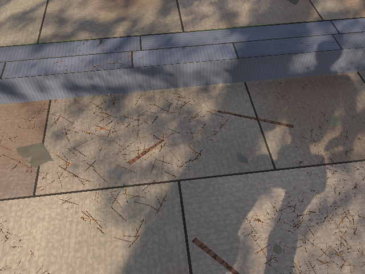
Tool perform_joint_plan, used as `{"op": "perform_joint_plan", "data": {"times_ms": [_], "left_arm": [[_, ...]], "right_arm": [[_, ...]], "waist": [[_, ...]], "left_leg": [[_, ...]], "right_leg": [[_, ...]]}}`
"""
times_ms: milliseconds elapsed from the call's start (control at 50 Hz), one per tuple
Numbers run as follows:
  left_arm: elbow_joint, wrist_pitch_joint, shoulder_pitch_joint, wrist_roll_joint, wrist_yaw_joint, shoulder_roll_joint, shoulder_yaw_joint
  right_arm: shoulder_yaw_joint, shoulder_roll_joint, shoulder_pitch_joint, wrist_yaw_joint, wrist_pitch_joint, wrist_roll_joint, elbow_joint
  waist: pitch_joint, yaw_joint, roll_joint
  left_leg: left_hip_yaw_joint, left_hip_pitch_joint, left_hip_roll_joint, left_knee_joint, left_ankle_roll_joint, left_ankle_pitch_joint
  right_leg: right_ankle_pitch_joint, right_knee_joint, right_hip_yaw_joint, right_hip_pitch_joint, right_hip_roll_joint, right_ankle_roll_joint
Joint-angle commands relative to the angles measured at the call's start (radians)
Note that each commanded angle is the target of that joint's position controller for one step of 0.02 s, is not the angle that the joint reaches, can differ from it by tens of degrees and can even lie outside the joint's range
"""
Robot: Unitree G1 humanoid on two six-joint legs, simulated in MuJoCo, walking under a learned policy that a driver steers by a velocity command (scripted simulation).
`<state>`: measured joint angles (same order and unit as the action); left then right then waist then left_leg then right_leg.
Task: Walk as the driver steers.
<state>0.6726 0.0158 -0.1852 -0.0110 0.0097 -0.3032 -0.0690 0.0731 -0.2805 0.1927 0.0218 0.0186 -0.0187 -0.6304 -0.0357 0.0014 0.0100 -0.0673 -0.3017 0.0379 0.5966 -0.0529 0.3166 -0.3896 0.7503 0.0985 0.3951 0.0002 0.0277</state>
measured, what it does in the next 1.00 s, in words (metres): walks ahead: right foot, then left foot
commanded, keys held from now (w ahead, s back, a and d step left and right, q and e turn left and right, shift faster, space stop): e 0.40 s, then no key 0.06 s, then q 0.04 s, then w+q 0.50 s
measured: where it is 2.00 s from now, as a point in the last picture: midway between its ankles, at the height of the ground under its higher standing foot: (198, 217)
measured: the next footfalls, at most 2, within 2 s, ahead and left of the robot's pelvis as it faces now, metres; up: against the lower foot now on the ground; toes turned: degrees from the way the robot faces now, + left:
right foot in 0.20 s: +0.03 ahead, -0.15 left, +0.00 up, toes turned -9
left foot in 0.76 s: +0.08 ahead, +0.05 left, +0.00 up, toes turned -12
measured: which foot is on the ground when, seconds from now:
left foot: down 0.00-0.20, up 0.22-0.74, down 0.76-1.00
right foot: up 0.00-0.18, down 0.20-0.76, up 0.78-1.00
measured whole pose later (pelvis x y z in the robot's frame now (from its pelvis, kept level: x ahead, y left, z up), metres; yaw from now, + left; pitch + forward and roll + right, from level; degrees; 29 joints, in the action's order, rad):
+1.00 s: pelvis +0.12 -0.05 +0.02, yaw -5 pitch +2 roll -2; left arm 0.65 -0.10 -0.13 0.00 -0.04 -0.32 -0.06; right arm 0.04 -0.25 0.45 0.01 -0.04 0.02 -0.75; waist -0.01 -0.06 0.03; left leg 0.12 -0.05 0.03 0.31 -0.05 0.30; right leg -0.19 0.81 0.03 0.59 -0.01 0.03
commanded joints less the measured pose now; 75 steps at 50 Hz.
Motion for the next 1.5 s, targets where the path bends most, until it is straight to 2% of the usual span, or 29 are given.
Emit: {"op": "perform_joint_plan", "data": {"times_ms": [20, 100, 160, 200, 220, 240, 260, 280, 320, 480, 540, 640, 740, 760, 780, 800, 840, 880, 1020, 1120, 1160, 1180, 1200, 1220, 1240, 1280, 1320, 1380, 1500], "left_arm": [[-0.109, 0.003, 0.045, -0.003, -0.007, -0.113, -0.037], [-0.113, 0.019, 0.047, -0.014, -0.021, -0.061, -0.018], [-0.115, 0.024, 0.01, -0.019, -0.038, -0.076, -0.028], [-0.102, 0.027, -0.052, -0.009, -0.028, -0.108, -0.048], [-0.126, 0.02, -0.076, -0.007, -0.012, -0.23, -0.079], [-0.156, -0.001, -0.067, 0.034, -0.019, -0.289, -0.078], [-0.151, -0.021, -0.081, 0.047, -0.028, -0.243, -0.067], [-0.139, -0.032, -0.041, 0.037, -0.027, -0.217, -0.055], [-0.143, -0.025, 0.04, -0.001, -0.011, -0.172, -0.041], [-0.132, -0.006, 0.031, 0.012, 0.021, -0.138, -0.023], [-0.108, -0.01, 0.017, 0.024, 0.013, -0.091, -0.002], [-0.067, -0.026, -0.044, 0.018, -0.001, -0.167, -0.019], [-0.055, -0.044, 0.002, -0.003, -0.008, -0.139, -0.011], [-0.062, -0.052, 0.026, 0.004, -0.01, -0.1, 0.001], [-0.088, -0.066, 0.068, 0.021, -0.017, -0.031, 0.021], [-0.143, -0.092, 0.109, 0.011, -0.017, -0.067, 0.009], [-0.136, -0.123, 0.127, -0.016, -0.027, -0.128, -0.011], [-0.127, -0.135, 0.136, 0.006, -0.039, -0.114, -0.009], [-0.136, -0.139, 0.268, 0.008, -0.058, -0.023, 0.019], [-0.132, -0.143, 0.223, -0.012, -0.048, -0.104, -0.015], [-0.092, -0.144, 0.049, -0.007, -0.032, -0.154, -0.047], [-0.074, -0.142, -0.12, 0.009, -0.022, -0.195, -0.06], [-0.046, -0.131, -0.219, 0.03, -0.023, -0.279, -0.074], [-0.05, -0.129, -0.197, 0.022, -0.03, -0.193, -0.053], [-0.056, -0.124, -0.131, 0.013, -0.023, -0.128, -0.035], [-0.037, -0.114, -0.056, 0.019, -0.019, -0.082, -0.021], [-0.022, -0.123, -0.019, 0.027, -0.015, -0.065, -0.017], [0.019, -0.141, -0.031, 0.015, -0.019, -0.088, -0.026], [0.067, -0.13, -0.056, -0.006, -0.023, -0.148, -0.037]], "right_arm": [[0.039, -0.139, 0.003, 0.009, -0.029, 0.002, 0.08], [0.056, -0.183, -0.07, 0.011, -0.02, 0.015, 0.071], [0.058, -0.183, -0.059, 0.009, -0.005, 0.035, 0.056], [0.05, -0.147, 0.003, 0.003, -0.008, 0.046, 0.027], [0.033, -0.092, 0.019, -0.001, -0.009, 0.003, 0.048], [0.026, -0.092, -0.076, 0.006, -0.015, -0.011, 0.104], [0.038, -0.137, -0.122, 0.012, -0.016, 0.008, 0.102], [0.041, -0.146, -0.117, 0.016, -0.013, 0.019, 0.089], [0.049, -0.155, -0.084, 0.032, -0.006, 0.004, 0.056], [0.026, -0.094, -0.082, 0.018, -0.008, 0.018, 0.019], [0.011, -0.07, -0.077, 0.002, -0.013, 0.024, 0.007], [0.009, -0.11, -0.112, -0.021, -0.05, 0.051, 0.028], [-0.003, -0.075, 0.037, -0.038, -0.086, 0.045, -0.039], [0.002, -0.09, 0.108, -0.035, -0.087, 0.046, -0.059], [0.013, -0.145, 0.221, -0.027, -0.09, 0.046, -0.077], [0.05, -0.26, 0.26, -0.037, -0.094, 0.042, -0.084], [0.028, -0.175, 0.252, -0.036, -0.107, 0.032, -0.066], [0.022, -0.161, 0.23, -0.029, -0.101, 0.036, -0.051], [0.025, -0.177, 0.23, 0.01, -0.061, 0.042, -0.052], [0.039, -0.199, 0.227, 0.01, -0.061, 0.056, -0.062], [0.031, -0.17, 0.201, 0.005, -0.058, 0.044, -0.049], [0.012, -0.118, 0.187, 0.001, -0.056, 0.027, -0.018], [-0.024, 0.011, 0.329, 0.0, -0.066, 0.042, 0.009], [-0.01, -0.084, 0.341, 0.0, -0.071, 0.072, -0.006], [0.012, -0.159, 0.233, -0.002, -0.068, 0.079, 0.0], [0.013, -0.15, 0.12, -0.005, -0.065, 0.046, 0.021], [0.012, -0.117, 0.127, -0.016, -0.051, 0.053, 0.024], [-0.005, -0.064, 0.079, -0.018, -0.038, 0.043, 0.044], [-0.03, -0.047, -0.083, -0.05, -0.072, 0.035, 0.069]], "waist": [[0.09, -0.021, -0.115], [0.087, -0.01, -0.125], [0.125, 0.001, -0.159], [0.134, 0.021, -0.082], [0.12, 0.001, 0.184], [0.152, 0.031, 0.275], [0.187, 0.075, 0.139], [0.137, 0.037, 0.106], [0.11, -0.004, 0.079], [0.152, 0.007, 0.112], [0.146, 0.032, 0.141], [0.018, 0.078, 0.139], [0.031, -0.011, 0.072], [0.05, -0.041, 0.046], [0.086, -0.069, -0.112], [0.027, -0.072, -0.312], [-0.036, -0.078, -0.174], [-0.037, -0.067, -0.1], [-0.042, -0.085, -0.13], [-0.024, -0.036, -0.167], [0.092, 0.062, -0.158], [0.255, 0.136, -0.101], [0.445, 0.075, 0.246], [0.409, 0.073, 0.282], [0.231, 0.083, 0.179], [0.078, 0.051, 0.061], [0.041, 0.01, 0.107], [-0.006, 0.001, 0.065], [-0.037, 0.039, 0.027]], "left_leg": [[0.431, 0.177, -0.452, -0.235, -0.273, -0.495], [0.172, 0.123, -0.331, -0.214, -0.176, -0.532], [0.085, 0.137, -0.312, -0.142, -0.13, -0.474], [-0.005, 0.036, -0.262, 0.023, -0.029, -0.275], [-0.098, -0.231, -0.153, 0.321, 0.079, 0.12], [0.036, -0.411, -0.029, 0.551, 0.127, 0.412], [0.135, -0.419, -0.049, 0.649, 0.126, 0.381], [0.147, -0.427, -0.064, 0.649, 0.115, 0.287], [0.156, -0.404, -0.082, 0.581, 0.123, 0.14], [0.144, -0.281, -0.058, 0.361, 0.157, -0.002], [0.113, -0.146, -0.084, 0.204, 0.145, -0.012], [0.076, -0.173, -0.069, 0.091, 0.068, 0.098], [0.024, 0.11, -0.03, -0.153, -0.025, -0.027], [0.084, 0.22, -0.062, -0.166, -0.047, -0.017], [0.321, 0.353, -0.217, -0.247, -0.104, 0.007], [0.687, 0.416, -0.378, -0.352, -0.253, 0.117], [0.699, 0.457, -0.378, -0.385, -0.272, 0.125], [0.575, 0.47, -0.313, -0.382, -0.232, -0.04], [0.33, 0.161, -0.167, -0.386, -0.146, -0.28], [0.424, 0.187, -0.23, -0.317, -0.099, -0.337], [0.375, 0.167, -0.159, -0.087, -0.052, -0.559], [0.346, 0.033, -0.1, 0.176, -0.02, -0.428], [0.255, -0.302, 0.05, 0.552, 0.043, 0.168], [0.274, -0.423, -0.002, 0.71, 0.05, 0.251], [0.242, -0.475, -0.054, 0.746, 0.049, 0.163], [0.196, -0.416, -0.127, 0.68, 0.044, 0.044], [0.189, -0.341, -0.163, 0.631, 0.042, 0.006], [0.18, -0.362, -0.168, 0.522, 0.053, -0.02], [0.108, -0.299, -0.14, 0.141, 0.05, -0.28]], "right_leg": [[-0.221, 0.332, -0.03, 0.207, -0.046, 0.005], [-0.082, 0.164, -0.106, 0.083, -0.064, 0.011], [0.052, -0.065, -0.179, -0.05, -0.01, -0.009], [0.257, -0.292, -0.151, -0.244, 0.024, -0.062], [0.589, -0.367, 0.205, -0.405, -0.208, -0.157], [0.808, -0.377, 0.5, -0.374, -0.419, -0.381], [0.717, -0.396, 0.452, -0.364, -0.393, -0.405], [0.639, -0.387, 0.359, -0.333, -0.329, -0.345], [0.57, -0.379, 0.267, -0.292, -0.241, -0.261], [0.477, -0.387, 0.225, -0.303, -0.179, -0.246], [0.118, -0.448, 0.213, -0.228, -0.159, -0.246], [-0.192, -0.526, 0.323, -0.233, -0.231, -0.27], [-0.141, -0.452, 0.19, -0.118, -0.18, -0.222], [-0.09, -0.362, 0.129, -0.045, -0.142, -0.185], [-0.025, -0.089, -0.009, 0.09, -0.043, -0.114], [-0.121, 0.108, -0.123, 0.354, 0.069, -0.053], [-0.118, 0.307, -0.02, 0.522, -0.003, -0.048], [0.021, 0.287, -0.035, 0.55, -0.029, -0.036], [0.351, -0.133, -0.111, 0.179, 0.038, 0.03], [0.346, -0.237, -0.056, 0.014, 0.027, -0.009], [0.332, -0.286, -0.08, -0.235, 0.025, -0.062], [0.254, -0.249, 0.042, -0.518, -0.105, -0.124], [0.014, -0.332, 0.535, -0.86, -0.388, -0.281], [-0.182, -0.468, 0.733, -0.797, -0.425, -0.295], [-0.191, -0.484, 0.563, -0.651, -0.386, -0.256], [0.074, -0.5, 0.3, -0.396, -0.302, -0.222], [0.171, -0.554, 0.163, -0.277, -0.258, -0.215], [0.265, -0.614, 0.071, -0.221, -0.268, -0.248], [0.366, -0.632, -0.103, -0.246, -0.227, -0.229]]}}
